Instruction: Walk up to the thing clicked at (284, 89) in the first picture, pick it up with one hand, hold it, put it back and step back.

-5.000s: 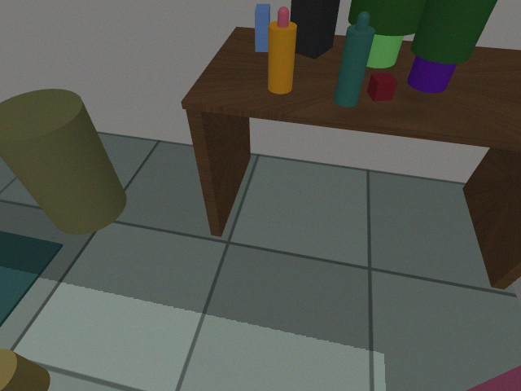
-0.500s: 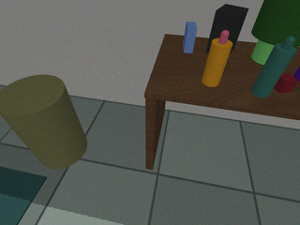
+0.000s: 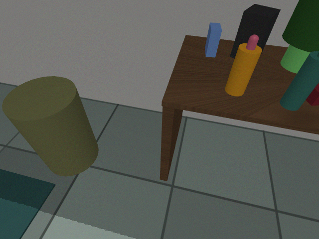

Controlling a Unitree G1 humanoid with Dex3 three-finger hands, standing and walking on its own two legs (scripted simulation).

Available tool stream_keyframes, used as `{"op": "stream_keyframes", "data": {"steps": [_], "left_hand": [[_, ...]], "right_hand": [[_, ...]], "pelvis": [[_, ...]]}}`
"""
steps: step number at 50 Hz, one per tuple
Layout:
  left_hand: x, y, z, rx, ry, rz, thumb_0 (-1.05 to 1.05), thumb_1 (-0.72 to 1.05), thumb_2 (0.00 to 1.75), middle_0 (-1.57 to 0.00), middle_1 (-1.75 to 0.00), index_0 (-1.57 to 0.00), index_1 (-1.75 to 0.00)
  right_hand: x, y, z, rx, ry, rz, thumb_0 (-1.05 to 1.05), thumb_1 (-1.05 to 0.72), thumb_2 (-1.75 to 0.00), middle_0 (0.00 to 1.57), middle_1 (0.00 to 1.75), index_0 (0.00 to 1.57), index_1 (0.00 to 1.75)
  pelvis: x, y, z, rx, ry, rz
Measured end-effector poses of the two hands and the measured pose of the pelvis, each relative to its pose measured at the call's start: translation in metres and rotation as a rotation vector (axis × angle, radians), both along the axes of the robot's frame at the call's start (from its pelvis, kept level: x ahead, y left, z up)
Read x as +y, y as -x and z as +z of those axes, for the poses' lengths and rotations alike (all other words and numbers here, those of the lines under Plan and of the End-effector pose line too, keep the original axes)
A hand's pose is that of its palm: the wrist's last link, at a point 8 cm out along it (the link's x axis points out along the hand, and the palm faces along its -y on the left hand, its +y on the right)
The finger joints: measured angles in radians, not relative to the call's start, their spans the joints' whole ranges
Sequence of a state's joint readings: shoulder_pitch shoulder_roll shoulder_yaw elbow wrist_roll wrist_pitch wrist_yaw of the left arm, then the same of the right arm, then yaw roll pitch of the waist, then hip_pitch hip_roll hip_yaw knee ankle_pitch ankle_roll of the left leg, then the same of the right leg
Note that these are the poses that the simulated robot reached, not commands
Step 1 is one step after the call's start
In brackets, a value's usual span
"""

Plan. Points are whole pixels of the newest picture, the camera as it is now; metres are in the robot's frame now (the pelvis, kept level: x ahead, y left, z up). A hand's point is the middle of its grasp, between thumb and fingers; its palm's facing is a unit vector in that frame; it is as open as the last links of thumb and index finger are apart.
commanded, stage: walk up
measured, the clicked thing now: (243, 65) +0.71 -0.30 +0.08
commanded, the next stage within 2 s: stand in 0.42 s
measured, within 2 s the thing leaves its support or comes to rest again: neither
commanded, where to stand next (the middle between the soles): +0.06 -0.02 m, yaw -1 degrees
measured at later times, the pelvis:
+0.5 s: pelvis +0.00 +0.00 +0.00, yaw +0 degrees
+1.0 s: pelvis +0.01 +0.00 +0.00, yaw +0 degrees
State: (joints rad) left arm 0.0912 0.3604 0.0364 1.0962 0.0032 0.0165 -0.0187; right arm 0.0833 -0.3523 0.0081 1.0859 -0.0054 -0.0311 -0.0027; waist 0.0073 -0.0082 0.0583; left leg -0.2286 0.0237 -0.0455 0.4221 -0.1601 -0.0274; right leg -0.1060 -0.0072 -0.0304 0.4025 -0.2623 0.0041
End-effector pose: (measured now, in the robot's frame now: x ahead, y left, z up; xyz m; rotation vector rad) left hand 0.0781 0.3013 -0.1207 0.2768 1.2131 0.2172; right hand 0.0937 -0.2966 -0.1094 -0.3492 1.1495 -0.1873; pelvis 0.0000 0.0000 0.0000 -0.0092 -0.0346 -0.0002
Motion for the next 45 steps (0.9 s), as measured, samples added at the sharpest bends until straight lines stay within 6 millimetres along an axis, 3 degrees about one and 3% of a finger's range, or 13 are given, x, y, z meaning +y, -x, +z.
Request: {"op": "stream_keyframes", "data": {"steps": [8, 24, 45], "left_hand": [[0.000, 0.000, 0.000, 0.005, 0.008, 0.001, 0.01, 0.90, 0.90, -0.20, -0.30, -0.21, -0.29], [0.000, 0.011, 0.001, 0.038, -0.003, 0.008, 0.01, 0.91, 0.90, -0.20, -0.30, -0.21, -0.29], [0.001, 0.006, 0.005, 0.045, -0.021, -0.019, 0.01, 0.90, 0.90, -0.20, -0.30, -0.21, -0.30]], "right_hand": [[0.004, -0.003, 0.001, 0.005, -0.004, 0.006, 0.00, -0.90, -0.90, 0.20, 0.30, 0.20, 0.30], [0.002, 0.012, -0.005, 0.067, -0.012, -0.013, 0.00, -0.90, -0.90, 0.20, 0.30, 0.20, 0.30], [0.005, 0.015, -0.007, 0.084, -0.036, -0.028, 0.00, -0.91, -0.90, 0.20, 0.30, 0.20, 0.30]], "pelvis": [[0.002, -0.001, 0.002, 0.002, -0.002, 0.005], [0.001, -0.004, 0.003, 0.003, -0.001, 0.009], [0.002, -0.009, 0.005, 0.006, -0.004, -0.001]]}}
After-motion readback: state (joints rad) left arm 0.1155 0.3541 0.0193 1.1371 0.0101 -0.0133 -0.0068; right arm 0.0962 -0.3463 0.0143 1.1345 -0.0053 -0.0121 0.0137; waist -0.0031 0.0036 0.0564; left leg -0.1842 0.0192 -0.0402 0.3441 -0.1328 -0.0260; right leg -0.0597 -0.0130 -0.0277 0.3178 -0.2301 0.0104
